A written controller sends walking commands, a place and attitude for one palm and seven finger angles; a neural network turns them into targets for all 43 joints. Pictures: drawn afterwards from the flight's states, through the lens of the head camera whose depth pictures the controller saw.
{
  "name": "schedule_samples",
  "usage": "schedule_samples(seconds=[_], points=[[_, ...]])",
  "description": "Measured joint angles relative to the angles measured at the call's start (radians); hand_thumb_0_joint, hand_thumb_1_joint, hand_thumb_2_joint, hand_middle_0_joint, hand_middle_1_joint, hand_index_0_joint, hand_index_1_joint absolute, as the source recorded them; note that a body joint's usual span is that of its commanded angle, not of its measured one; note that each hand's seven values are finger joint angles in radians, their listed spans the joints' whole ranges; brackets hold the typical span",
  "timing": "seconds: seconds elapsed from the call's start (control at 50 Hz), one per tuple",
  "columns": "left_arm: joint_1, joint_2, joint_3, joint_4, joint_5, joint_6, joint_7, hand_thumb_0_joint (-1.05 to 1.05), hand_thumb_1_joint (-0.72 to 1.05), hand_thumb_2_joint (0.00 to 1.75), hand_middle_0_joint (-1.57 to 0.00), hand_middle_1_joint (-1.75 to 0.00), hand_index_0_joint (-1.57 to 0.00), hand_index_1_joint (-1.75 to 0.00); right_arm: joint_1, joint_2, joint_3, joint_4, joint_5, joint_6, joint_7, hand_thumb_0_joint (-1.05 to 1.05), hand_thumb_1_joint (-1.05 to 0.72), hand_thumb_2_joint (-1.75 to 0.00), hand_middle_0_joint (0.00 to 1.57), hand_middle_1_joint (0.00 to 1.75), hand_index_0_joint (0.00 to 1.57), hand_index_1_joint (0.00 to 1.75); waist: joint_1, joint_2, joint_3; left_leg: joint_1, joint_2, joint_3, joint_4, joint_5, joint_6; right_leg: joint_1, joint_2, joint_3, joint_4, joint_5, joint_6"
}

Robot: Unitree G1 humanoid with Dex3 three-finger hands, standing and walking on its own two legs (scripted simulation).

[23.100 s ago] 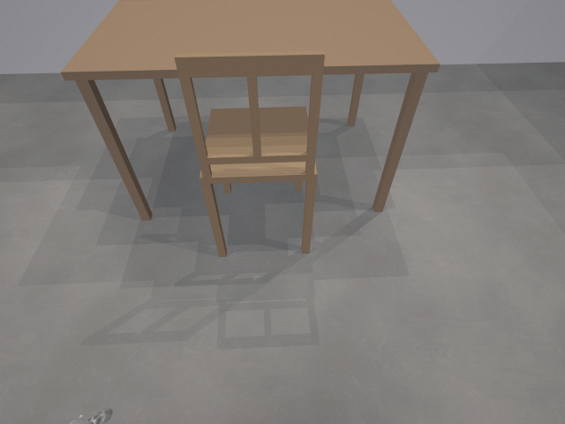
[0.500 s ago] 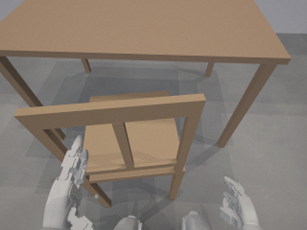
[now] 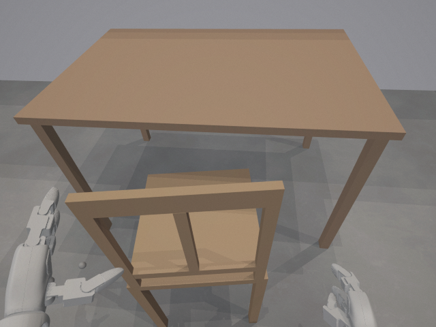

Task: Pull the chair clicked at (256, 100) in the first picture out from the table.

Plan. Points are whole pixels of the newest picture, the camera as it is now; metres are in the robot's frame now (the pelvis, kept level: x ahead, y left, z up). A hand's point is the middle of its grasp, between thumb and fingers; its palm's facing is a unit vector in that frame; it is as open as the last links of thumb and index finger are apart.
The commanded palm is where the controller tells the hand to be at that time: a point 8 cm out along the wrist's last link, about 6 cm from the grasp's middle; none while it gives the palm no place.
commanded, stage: draw the hand back to the body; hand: left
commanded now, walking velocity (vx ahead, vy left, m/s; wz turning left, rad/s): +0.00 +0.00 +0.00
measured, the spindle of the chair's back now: (188, 242) +0.31 +0.11 -0.06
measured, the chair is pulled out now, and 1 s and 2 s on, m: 0.16 0.16 0.16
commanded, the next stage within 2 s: step back with the hand held close in 0.70 s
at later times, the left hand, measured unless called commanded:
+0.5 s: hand (38, 215) +0.21 +0.26 +0.19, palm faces +0.49 -0.78 -0.40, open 7.8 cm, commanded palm +0.16 +0.30 +0.20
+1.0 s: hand (24, 207) +0.21 +0.28 +0.20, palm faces +0.47 -0.77 -0.43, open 7.4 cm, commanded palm +0.15 +0.31 +0.20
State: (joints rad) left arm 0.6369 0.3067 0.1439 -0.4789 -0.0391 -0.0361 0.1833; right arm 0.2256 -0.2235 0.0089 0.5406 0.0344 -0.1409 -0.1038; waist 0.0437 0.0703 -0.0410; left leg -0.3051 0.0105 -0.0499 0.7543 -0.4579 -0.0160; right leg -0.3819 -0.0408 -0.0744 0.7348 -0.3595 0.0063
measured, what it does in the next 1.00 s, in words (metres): stands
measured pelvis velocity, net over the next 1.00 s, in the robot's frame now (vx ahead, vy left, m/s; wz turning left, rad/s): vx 0.00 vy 0.01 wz -0.03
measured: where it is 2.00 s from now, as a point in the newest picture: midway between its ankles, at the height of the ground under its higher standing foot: outside the picture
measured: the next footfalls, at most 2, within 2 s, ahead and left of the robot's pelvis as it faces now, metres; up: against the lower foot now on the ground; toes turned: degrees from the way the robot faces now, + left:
none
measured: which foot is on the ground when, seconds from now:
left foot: down 0.00-1.00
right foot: down 0.00-1.00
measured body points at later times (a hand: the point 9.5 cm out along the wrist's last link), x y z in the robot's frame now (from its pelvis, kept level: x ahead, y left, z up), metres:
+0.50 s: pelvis +0.01 +0.00 +0.02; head +0.01 -0.02 +0.47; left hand +0.18 +0.30 +0.21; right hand +0.21 -0.22 -0.06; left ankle -0.03 +0.13 -0.71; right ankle +0.02 -0.12 -0.71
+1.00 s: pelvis +0.00 +0.01 +0.02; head +0.01 +0.00 +0.47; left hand +0.18 +0.32 +0.22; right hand +0.19 -0.21 -0.06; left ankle -0.03 +0.13 -0.71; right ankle +0.02 -0.12 -0.71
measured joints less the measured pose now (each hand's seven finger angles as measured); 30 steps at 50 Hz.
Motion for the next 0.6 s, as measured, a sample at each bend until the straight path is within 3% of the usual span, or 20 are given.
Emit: schedule_samples(seconds=[0.38, 0.6], points=[[-0.158, 0.044, 0.225, 0.021, -0.028, -0.059, -0.018, 0.01, 0.69, 0.8, -0.18, -0.26, -0.18, -0.26, -0.051, 0.002, -0.002, 0.094, -0.012, -0.041, 0.03, 0.01, -0.9, -0.9, 0.21, 0.3, 0.2, 0.3, 0.027, 0.009, 0.06, 0.181, 0.01, 0.012, -0.203, 0.078, -0.002, 0.17, 0.013, 0.005, -0.184, 0.069, -0.001], [-0.14, 0.017, 0.194, 0.032, -0.026, -0.05, -0.034, 0.02, 0.87, 0.89, -0.21, -0.3, -0.21, -0.3, -0.046, -0.005, -0.02, 0.109, -0.014, -0.036, 0.035, 0.01, -0.9, -0.9, 0.21, 0.3, 0.2, 0.3, 0.021, -0.003, 0.077, 0.206, 0.008, 0.025, -0.242, 0.096, 0.004, 0.193, 0.013, 0.017, -0.227, 0.093, 0.005]])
